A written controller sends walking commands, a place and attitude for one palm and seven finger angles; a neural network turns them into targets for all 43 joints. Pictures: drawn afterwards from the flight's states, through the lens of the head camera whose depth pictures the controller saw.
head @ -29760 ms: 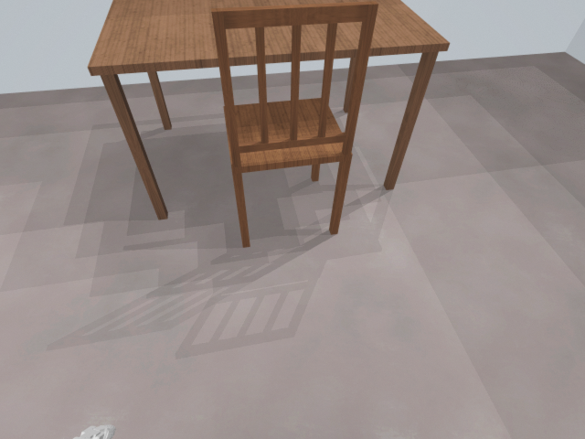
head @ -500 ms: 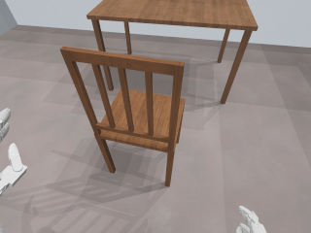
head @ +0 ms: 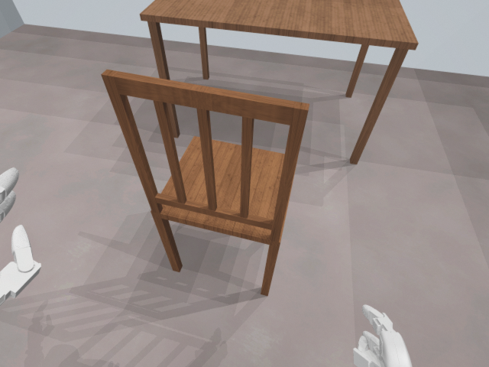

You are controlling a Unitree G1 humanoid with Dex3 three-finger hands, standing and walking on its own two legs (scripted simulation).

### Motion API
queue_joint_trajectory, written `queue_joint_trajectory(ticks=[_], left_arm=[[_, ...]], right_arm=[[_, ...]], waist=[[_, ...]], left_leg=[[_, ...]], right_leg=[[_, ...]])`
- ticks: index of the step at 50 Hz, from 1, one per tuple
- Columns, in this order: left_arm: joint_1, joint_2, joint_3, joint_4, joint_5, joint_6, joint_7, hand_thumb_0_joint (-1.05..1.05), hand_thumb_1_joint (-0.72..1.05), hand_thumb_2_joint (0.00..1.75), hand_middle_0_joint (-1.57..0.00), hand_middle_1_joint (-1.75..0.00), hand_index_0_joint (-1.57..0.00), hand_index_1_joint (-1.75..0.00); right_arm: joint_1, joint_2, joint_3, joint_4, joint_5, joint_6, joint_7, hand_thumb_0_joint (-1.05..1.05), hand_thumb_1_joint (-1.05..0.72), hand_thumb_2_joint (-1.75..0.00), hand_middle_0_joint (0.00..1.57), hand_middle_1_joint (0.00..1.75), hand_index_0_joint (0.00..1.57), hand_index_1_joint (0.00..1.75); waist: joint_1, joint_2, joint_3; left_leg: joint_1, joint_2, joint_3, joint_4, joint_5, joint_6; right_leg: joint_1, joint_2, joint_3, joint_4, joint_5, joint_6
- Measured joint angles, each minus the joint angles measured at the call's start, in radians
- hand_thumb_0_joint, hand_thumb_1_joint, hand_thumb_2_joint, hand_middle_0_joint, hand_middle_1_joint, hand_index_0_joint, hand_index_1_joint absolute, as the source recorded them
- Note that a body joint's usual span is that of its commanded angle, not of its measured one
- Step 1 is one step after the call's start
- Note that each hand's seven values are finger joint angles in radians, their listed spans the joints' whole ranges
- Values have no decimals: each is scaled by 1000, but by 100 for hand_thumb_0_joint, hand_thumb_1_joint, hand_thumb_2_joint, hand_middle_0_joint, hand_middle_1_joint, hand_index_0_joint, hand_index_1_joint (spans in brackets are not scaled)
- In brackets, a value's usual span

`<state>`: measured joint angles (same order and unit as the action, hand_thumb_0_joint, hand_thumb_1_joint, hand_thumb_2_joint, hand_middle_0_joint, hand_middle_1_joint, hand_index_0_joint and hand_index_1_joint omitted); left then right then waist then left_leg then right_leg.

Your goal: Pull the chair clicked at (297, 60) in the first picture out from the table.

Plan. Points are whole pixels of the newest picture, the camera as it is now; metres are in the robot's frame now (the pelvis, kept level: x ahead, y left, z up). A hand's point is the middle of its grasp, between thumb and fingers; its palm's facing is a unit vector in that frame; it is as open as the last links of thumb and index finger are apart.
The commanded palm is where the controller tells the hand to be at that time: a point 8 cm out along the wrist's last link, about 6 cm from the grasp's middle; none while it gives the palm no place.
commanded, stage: let the arm hang, fingers relaxed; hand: left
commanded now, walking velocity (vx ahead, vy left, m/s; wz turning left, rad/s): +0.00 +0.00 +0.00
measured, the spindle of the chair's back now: (208, 166) +0.57 +0.13 -0.06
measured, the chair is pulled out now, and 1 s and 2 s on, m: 0.64 0.64 0.64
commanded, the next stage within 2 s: look to check the result in 1.20 s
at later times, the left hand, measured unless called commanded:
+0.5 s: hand out of the picture -0.01 +0.18 -0.17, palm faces +0.02 -0.98 -0.21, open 6.9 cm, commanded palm none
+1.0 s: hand out of the picture +0.01 +0.17 -0.17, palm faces +0.00 -0.97 -0.22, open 7.2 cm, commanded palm none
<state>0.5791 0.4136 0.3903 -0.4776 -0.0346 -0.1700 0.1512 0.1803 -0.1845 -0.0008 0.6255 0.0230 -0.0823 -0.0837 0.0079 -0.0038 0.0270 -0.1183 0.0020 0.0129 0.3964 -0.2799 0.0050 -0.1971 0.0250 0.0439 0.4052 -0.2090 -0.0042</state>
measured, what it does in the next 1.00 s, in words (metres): stands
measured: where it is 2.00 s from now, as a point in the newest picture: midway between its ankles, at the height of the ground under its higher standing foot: outside the picture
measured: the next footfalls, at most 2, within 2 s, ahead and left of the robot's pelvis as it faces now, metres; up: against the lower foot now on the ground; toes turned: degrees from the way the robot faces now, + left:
none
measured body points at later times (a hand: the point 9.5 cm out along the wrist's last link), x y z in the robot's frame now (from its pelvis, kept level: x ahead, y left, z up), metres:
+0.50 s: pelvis -0.02 +0.00 +0.00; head +0.01 +0.00 +0.44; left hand -0.01 +0.23 -0.16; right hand -0.03 -0.24 -0.15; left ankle -0.04 +0.11 -0.74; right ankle +0.00 -0.12 -0.74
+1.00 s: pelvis -0.01 -0.01 +0.00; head +0.00 -0.02 +0.45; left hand +0.01 +0.22 -0.15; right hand -0.04 -0.21 -0.17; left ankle -0.04 +0.11 -0.74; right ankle +0.00 -0.12 -0.74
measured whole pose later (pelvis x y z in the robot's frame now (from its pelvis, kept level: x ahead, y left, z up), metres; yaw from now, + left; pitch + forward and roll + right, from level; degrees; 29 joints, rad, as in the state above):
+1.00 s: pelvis -0.01 -0.01 +0.00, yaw +0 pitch +0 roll +0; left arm 0.28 0.16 -0.01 1.05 0.00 0.00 0.04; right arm 0.37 -0.13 0.02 1.05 -0.01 -0.02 -0.02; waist -0.02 0.02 0.03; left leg -0.16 0.00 0.01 0.44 -0.28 0.00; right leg -0.24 0.02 0.04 0.46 -0.22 -0.02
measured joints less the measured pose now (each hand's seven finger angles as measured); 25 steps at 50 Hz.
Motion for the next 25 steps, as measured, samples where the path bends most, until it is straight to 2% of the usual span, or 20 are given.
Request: queue_joint_trajectory(ticks=[5, 6, 7, 9, 13, 15, 18, 20, 22, 25], left_arm=[[-3, 2, 5, 2, -1, -2, 1, 1, 88, 89, -21, -30, -22, -30], [-29, 6, -16, 51, 18, -17, -11, 1, 89, 89, -21, -30, -21, -30], [-77, 7, -56, 139, 35, -10, -36, 1, 89, 89, -20, -30, -21, -30], [-176, -17, -148, 372, 50, 55, -77, 0, 89, 89, -20, -30, -21, -30], [-297, -126, -292, 872, 60, 188, -110, 0, 90, 89, -19, -30, -20, -30], [-307, -175, -351, 1054, 59, 222, -121, 0, 90, 89, -19, -30, -20, -30], [-284, -247, -422, 1245, 53, 232, -136, 1, 91, 89, -19, -30, -20, -30], [-281, -257, -389, 1305, 34, 209, -107, -2, 99, 89, -20, -30, -21, -30], [-277, -237, -391, 1350, 38, 198, -113, -4, 102, 89, -21, -30, -21, -30], [-260, -218, -400, 1410, 41, 192, -123, -4, 101, 89, -20, -30, -21, -30]], right_arm=[[11, 0, 3, -3, -1, 2, 0, 1, -90, -90, 20, 30, 20, 30], [11, -9, -5, 12, -3, -19, 22, 1, -90, -90, 20, 30, 20, 30], [8, -24, -13, 36, -7, -28, 48, 1, -90, -90, 20, 30, 20, 30], [-3, -51, -15, 87, -18, -4, 79, 1, -90, -90, 20, 30, 20, 30], [-8, -64, 0, 154, -41, 60, 100, 1, -90, -90, 20, 30, 20, 30], [8, -50, 10, 177, -45, 75, 100, 1, -90, -90, 20, 30, 20, 30], [49, -30, 24, 224, -44, 82, 95, 1, -90, -90, 20, 30, 20, 30], [88, -14, 27, 262, -42, 84, 88, 1, -90, -90, 20, 30, 20, 30], [126, -5, 27, 301, -43, 90, 82, 1, -90, -90, 20, 30, 20, 30], [173, -2, 20, 347, -42, 100, 77, 1, -90, -90, 20, 30, 20, 30]], waist=[[-1, -2, -6], [-3, 7, -15], [-3, 17, -26], [-2, 30, -53], [-19, 47, -57], [-30, 30, -38], [-35, -1, -3], [-27, -17, 17], [-16, -19, 30], [-14, -3, 38]], left_leg=[[0, -5, 1, -10, 8, 5], [-21, -7, -5, 7, 7, 8], [-47, -14, -13, 29, 3, 10], [-87, -36, -19, 70, -9, 17], [-108, -44, -17, 123, -33, 21], [-96, -41, -13, 123, -34, 19], [-73, -29, -7, 106, -27, 13], [-69, -20, -15, 96, -18, 7], [-66, -11, -21, 85, -9, 2], [-64, -4, -24, 74, -1, -1]], right_leg=[[3, -5, 2, -15, 11, 6], [-19, -8, -8, 7, 12, 5], [-47, -16, -17, 41, 5, 4], [-86, -37, -23, 91, -30, 9], [-110, -45, -20, 149, -59, 18], [-103, -41, -16, 154, -61, 13], [-81, -29, -10, 133, -47, 9], [-68, -20, -19, 108, -32, 2], [-56, -12, -25, 81, -16, -4], [-46, -5, -29, 52, 2, -8]])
